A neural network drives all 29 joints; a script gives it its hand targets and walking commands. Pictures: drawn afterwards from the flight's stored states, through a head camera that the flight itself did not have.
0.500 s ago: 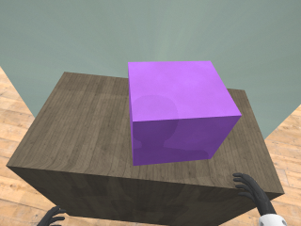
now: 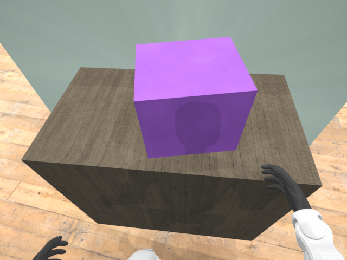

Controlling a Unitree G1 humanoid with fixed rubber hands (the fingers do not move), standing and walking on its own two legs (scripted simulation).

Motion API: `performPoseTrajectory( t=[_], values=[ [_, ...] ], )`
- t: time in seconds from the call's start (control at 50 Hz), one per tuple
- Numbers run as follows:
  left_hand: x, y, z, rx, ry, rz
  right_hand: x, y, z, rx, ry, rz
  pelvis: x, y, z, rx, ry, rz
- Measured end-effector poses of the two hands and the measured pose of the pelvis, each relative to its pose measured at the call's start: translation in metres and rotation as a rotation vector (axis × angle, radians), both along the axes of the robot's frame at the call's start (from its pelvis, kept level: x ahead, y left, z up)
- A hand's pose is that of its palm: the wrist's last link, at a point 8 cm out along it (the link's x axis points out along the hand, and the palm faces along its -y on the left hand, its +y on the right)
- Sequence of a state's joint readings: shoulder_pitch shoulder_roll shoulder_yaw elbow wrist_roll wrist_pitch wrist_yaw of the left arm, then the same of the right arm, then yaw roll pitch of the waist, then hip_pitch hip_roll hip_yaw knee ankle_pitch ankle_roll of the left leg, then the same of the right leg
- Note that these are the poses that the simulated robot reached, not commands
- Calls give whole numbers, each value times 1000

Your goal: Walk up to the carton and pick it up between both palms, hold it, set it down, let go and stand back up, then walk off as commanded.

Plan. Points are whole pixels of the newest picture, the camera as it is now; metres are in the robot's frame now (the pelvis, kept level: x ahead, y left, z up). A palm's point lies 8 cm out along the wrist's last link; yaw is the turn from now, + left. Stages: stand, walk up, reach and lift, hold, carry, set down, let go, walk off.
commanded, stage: walk off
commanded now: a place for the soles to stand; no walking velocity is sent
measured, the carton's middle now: (188, 99) +0.52 -0.01 +0.06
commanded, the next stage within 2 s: none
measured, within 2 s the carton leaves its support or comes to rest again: neither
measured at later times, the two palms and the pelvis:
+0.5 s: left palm out of the picture -0.03 +0.35 -0.08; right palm out of the picture -0.01 -0.29 -0.08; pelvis -0.12 +0.02 +0.00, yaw +2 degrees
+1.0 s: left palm out of the picture -0.11 +0.26 -0.02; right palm out of the picture -0.09 -0.37 -0.12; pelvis -0.21 -0.07 +0.01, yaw +1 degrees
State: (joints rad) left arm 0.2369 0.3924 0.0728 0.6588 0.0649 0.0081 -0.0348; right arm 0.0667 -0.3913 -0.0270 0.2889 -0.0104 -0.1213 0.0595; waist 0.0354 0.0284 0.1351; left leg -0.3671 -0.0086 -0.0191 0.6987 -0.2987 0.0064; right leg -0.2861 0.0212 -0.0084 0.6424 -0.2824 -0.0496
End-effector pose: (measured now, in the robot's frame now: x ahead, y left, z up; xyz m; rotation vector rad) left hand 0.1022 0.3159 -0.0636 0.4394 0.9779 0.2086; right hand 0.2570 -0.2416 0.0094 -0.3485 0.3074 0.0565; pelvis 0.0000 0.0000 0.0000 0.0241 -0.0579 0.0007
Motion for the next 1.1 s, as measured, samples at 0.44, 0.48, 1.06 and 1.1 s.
performPoseTrajectory(
  t=[0.44, 0.48, 1.06, 1.1],
  values=[
    [-114, 33, -17, -2, 85, 35, -267, -43, -95, -229, 769, -212, -105, 27, -1, -33, 37, 32],
    [-124, 32, -19, -6, 91, 42, -265, -46, -90, -247, 749, -212, -113, 24, 0, -39, 44, 36],
    [-226, -59, 43, 165, 84, 10, -372, -141, -131, -120, 798, -218, -220, -74, 12, 83, 35, 16],
    [-231, -63, 43, 156, 81, 13, -396, -150, -126, -137, 833, -231, -229, -78, 15, 81, 34, 16]
  ],
)
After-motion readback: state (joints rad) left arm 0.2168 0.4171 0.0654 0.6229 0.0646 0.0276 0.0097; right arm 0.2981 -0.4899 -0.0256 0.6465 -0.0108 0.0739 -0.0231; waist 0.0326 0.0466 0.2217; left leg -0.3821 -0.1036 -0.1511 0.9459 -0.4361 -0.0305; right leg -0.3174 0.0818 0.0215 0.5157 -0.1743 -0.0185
